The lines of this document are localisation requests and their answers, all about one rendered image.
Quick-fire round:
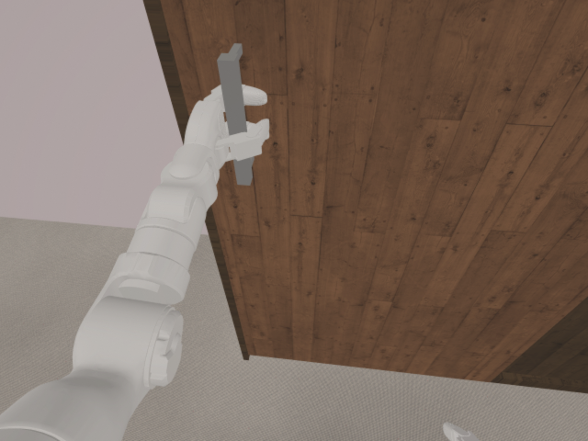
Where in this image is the handle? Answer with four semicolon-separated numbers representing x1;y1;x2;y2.
217;43;254;186

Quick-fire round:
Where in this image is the left robot upper arm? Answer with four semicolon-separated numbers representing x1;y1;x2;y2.
0;296;183;441

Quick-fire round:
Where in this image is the left robot hand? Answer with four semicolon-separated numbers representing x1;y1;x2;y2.
184;85;269;170

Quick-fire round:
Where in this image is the right robot hand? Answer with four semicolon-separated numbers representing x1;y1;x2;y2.
443;423;480;441

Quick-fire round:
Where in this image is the left robot forearm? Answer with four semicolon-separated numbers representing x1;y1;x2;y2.
73;143;220;366

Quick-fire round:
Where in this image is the wardrobe door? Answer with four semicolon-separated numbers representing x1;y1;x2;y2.
502;297;588;381
160;0;588;382

